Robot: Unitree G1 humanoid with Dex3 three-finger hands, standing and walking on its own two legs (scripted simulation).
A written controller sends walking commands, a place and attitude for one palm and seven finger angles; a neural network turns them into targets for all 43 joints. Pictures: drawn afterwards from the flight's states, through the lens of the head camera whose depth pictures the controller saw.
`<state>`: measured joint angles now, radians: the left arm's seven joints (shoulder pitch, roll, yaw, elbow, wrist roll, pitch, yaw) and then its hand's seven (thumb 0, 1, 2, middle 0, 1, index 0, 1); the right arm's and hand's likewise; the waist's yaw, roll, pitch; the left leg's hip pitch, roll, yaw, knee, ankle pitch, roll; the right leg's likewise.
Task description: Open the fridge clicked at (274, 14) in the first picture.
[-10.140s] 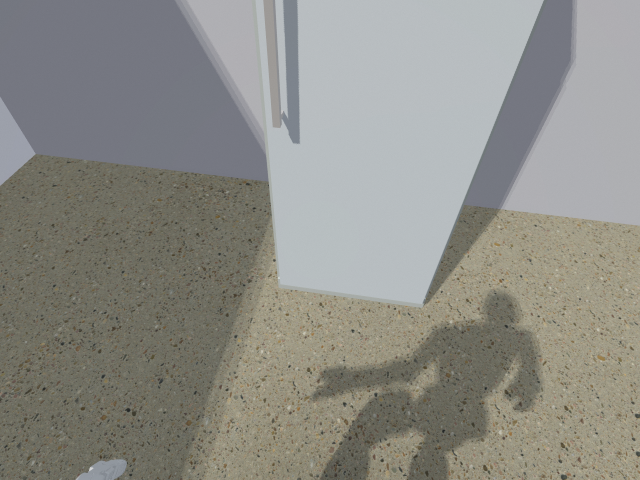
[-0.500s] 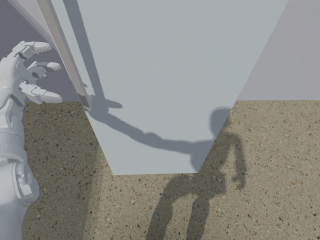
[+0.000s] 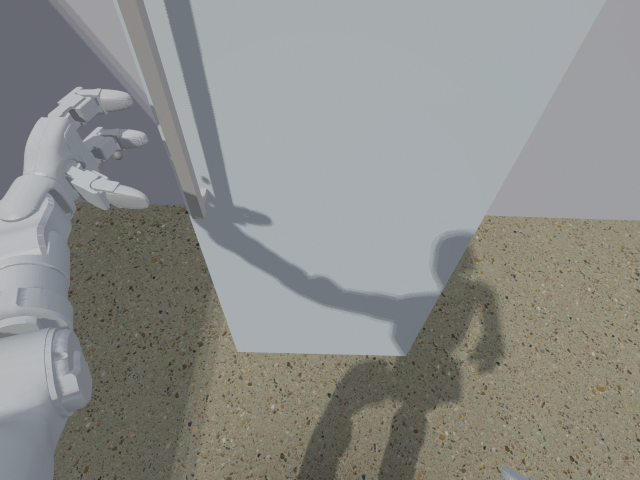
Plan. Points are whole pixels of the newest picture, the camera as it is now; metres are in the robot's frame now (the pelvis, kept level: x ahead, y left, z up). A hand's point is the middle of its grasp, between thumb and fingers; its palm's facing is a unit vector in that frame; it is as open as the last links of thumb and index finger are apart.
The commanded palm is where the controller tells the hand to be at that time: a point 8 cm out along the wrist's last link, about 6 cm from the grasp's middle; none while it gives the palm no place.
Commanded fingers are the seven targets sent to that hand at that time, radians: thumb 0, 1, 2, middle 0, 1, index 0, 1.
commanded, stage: feel for the door with the fingertips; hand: left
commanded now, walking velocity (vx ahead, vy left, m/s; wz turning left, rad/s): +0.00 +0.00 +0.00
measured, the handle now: (166, 89) +0.51 +0.19 +0.21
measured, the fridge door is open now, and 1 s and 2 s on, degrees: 0 0 0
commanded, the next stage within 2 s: slide the fingers in behind the handle in 0.74 s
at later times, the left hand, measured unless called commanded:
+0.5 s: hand (160, 151) +0.46 +0.20 +0.16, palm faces +0.00 -1.00 +0.02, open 14.0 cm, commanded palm +0.44 +0.26 +0.16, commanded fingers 0.00 -0.50 0.30 -0.30 -1.20 -0.30 -1.20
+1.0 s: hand (151, 142) +0.47 +0.21 +0.17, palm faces -0.01 -1.00 +0.00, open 13.6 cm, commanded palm +0.45 +0.26 +0.16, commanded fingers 0.00 -0.50 0.30 -0.30 -1.20 -0.30 -1.20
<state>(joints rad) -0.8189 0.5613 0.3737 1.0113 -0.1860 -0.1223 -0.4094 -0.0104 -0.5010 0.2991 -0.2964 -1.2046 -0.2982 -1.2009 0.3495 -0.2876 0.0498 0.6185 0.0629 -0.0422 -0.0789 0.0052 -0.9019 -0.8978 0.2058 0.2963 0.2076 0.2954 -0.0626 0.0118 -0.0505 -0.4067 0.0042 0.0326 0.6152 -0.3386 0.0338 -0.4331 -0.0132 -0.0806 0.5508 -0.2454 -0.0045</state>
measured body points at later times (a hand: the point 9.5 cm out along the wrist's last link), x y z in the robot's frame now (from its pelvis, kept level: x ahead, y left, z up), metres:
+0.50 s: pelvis +0.00 -0.01 +0.00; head +0.04 -0.01 +0.45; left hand +0.45 +0.25 +0.17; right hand +0.05 -0.28 -0.11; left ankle -0.02 +0.09 -0.73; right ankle +0.02 -0.12 -0.73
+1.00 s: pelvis -0.01 -0.01 +0.00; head +0.05 +0.00 +0.44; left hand +0.46 +0.27 +0.17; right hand +0.02 -0.28 -0.11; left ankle -0.02 +0.09 -0.73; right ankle +0.02 -0.12 -0.73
